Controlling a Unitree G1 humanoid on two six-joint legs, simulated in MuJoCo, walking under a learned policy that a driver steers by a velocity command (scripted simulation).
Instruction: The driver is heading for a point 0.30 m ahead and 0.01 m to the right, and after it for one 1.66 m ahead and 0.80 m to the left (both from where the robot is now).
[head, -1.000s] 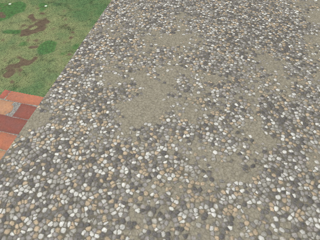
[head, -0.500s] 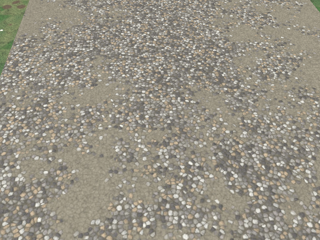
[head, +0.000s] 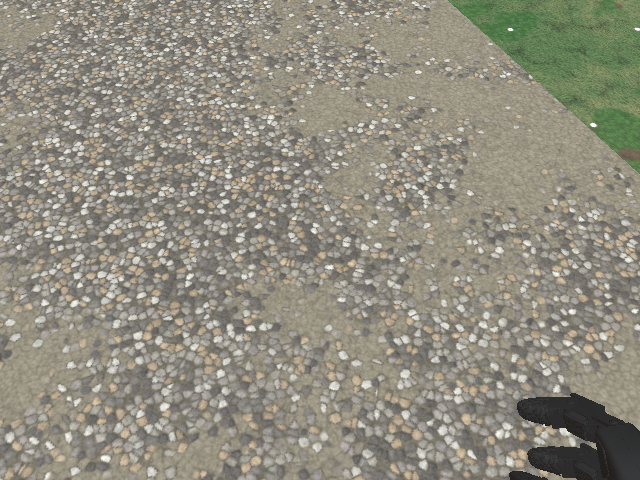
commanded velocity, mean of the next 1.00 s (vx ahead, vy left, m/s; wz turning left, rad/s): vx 0.22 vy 0.00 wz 0.42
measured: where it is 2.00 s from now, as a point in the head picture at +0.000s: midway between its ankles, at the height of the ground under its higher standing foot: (191, 430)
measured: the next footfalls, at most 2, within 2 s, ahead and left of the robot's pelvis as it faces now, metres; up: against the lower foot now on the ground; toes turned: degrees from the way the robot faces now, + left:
left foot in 0.12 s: +0.35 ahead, +0.16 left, +0.00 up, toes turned -8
right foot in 0.54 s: +0.38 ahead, -0.04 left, +0.00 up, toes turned +10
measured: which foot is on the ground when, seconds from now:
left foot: up 0.00-0.10, down 0.12-0.54, up 0.56-0.94, down 0.96-1.00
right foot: down 0.00-0.12, up 0.14-0.52, down 0.54-0.96, up 0.98-1.00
